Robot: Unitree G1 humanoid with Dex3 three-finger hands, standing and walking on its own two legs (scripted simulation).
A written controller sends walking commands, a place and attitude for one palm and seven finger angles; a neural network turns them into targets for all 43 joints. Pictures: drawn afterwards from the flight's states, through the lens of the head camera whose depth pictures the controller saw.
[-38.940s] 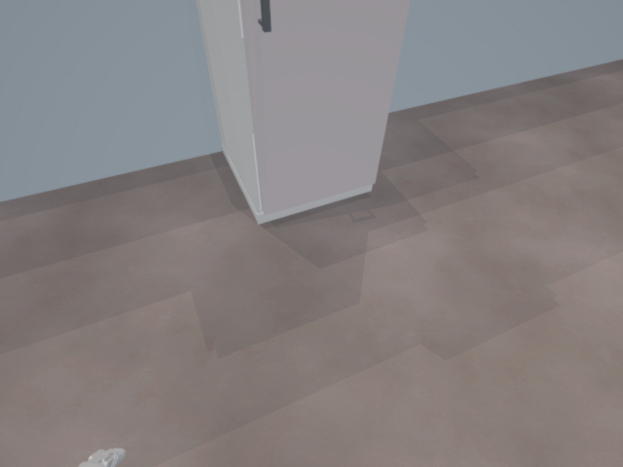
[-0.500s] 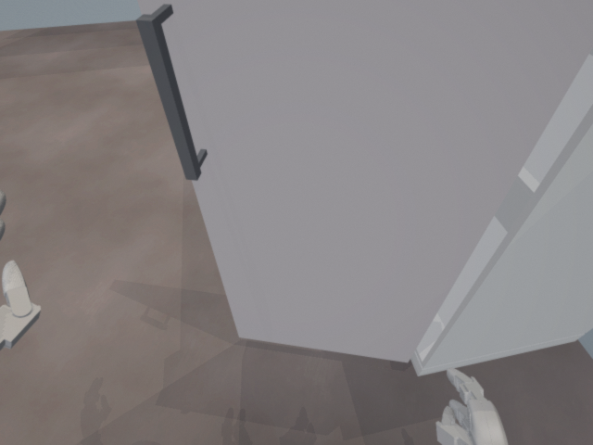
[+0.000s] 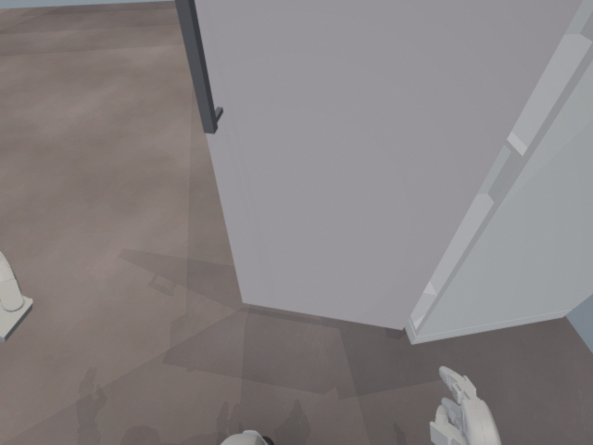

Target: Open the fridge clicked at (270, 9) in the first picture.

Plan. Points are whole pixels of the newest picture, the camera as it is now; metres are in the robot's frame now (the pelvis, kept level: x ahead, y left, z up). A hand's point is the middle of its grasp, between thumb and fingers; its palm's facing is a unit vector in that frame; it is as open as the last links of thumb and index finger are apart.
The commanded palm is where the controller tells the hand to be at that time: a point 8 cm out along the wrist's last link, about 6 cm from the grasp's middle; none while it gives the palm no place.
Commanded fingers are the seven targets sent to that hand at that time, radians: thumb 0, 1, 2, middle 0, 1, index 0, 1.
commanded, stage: step back with the hand held close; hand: left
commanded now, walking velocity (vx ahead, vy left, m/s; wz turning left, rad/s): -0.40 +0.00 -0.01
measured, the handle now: (202, 58) +0.61 +0.22 +0.22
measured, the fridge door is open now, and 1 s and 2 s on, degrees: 70 70 70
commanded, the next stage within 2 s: stop stepping back and stand still in 0.26 s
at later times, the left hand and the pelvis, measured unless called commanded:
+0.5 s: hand out of the picture +0.02 +0.26 +0.17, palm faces +0.42 -0.81 -0.41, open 7.4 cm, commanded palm -0.03 +0.30 +0.19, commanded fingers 0.00 0.90 0.90 -0.20 -0.30 -0.20 -0.30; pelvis -0.17 +0.00 +0.01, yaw -1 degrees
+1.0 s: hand out of the picture -0.10 +0.25 +0.18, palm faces +0.46 -0.78 -0.43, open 7.5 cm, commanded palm -0.16 +0.30 +0.19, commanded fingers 0.00 0.90 0.90 -0.20 -0.30 -0.20 -0.30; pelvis -0.30 +0.00 +0.00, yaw +1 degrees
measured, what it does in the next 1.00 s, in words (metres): walks backwards: left foot, then right foot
